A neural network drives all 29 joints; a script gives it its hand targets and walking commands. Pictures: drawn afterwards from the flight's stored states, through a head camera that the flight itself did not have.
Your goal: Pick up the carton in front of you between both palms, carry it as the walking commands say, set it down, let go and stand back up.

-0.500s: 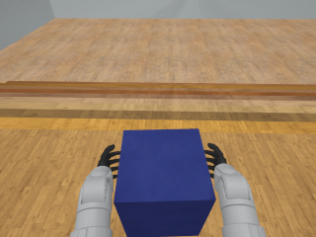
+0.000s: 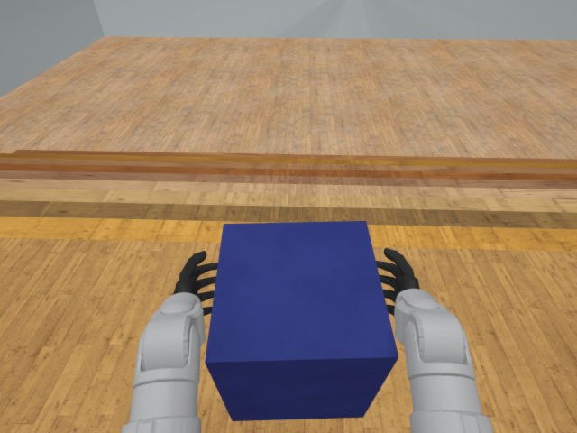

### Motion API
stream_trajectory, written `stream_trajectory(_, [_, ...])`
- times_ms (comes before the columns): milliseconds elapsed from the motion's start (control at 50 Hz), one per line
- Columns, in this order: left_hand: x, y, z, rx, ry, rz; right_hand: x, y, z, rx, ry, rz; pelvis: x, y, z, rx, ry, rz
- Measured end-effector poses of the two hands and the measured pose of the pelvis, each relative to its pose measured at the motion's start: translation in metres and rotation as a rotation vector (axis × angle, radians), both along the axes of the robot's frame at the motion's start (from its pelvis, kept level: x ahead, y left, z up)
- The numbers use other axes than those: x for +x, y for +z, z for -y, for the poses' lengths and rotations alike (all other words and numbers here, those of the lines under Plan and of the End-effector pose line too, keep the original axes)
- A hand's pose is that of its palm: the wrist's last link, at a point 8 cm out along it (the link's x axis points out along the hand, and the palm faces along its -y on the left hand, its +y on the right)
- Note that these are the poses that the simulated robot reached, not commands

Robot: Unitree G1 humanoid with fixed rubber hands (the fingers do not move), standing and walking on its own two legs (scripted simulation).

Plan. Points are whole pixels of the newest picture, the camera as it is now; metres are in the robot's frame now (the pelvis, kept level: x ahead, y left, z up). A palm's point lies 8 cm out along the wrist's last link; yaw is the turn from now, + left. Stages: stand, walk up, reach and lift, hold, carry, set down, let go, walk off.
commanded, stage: carry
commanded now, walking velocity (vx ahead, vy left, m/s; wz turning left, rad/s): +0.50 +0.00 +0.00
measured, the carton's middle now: (296, 325) +0.30 +0.00 +0.00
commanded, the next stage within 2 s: none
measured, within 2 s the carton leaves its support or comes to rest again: neither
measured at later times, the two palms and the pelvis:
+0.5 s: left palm (219, 205) +0.49 +0.13 +0.09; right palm (386, 207) +0.48 -0.17 +0.08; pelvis +0.22 -0.01 +0.00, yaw +0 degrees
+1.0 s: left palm (233, 122) +0.80 +0.14 +0.10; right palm (355, 121) +0.81 -0.16 +0.10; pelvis +0.53 -0.02 +0.00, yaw +2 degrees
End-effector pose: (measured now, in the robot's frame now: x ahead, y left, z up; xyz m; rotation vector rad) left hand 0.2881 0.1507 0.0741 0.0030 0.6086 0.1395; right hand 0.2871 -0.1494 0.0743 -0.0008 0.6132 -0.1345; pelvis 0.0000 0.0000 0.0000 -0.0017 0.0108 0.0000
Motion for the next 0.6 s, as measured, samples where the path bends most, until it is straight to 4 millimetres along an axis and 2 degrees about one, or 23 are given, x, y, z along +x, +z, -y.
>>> stream_trajectory(160, [0.052, 0.008, 0.005, 0.003, 0.002, -0.046, 0.051, 0.004, 0.005, 0.01, -0.005, -0.046, 0.057, -0.012, 0.006, -0.003, 0.0, -0.062])
stream_trajectory(240, [0.074, -0.002, 0.006, -0.039, 0.046, -0.087, 0.079, -0.002, 0.006, 0.015, 0.004, -0.088, 0.09, -0.015, 0.008, 0.001, 0.042, -0.087])
stream_trajectory(340, [0.104, -0.01, -0.007, -0.054, 0.074, -0.139, 0.117, -0.007, -0.007, 0.053, -0.013, -0.14, 0.135, -0.009, 0.001, 0.022, -0.008, -0.094])
stream_trajectory(460, [0.177, 0.008, 0.008, -0.059, 0.027, -0.133, 0.169, 0.006, 0.008, 0.044, -0.055, -0.132, 0.194, 0.005, 0.005, -0.03, -0.01, -0.104])
stream_trajectory(520, [0.218, 0.012, 0.021, -0.056, 0.01, -0.088, 0.207, 0.01, 0.021, 0.052, -0.072, -0.087, 0.23, -0.001, 0.014, -0.037, 0.003, -0.089])
stream_trajectory(600, [0.265, 0.007, 0.032, -0.042, 0.035, -0.048, 0.265, 0.005, 0.032, 0.066, -0.043, -0.048, 0.285, -0.016, 0.032, -0.032, 0.042, -0.047])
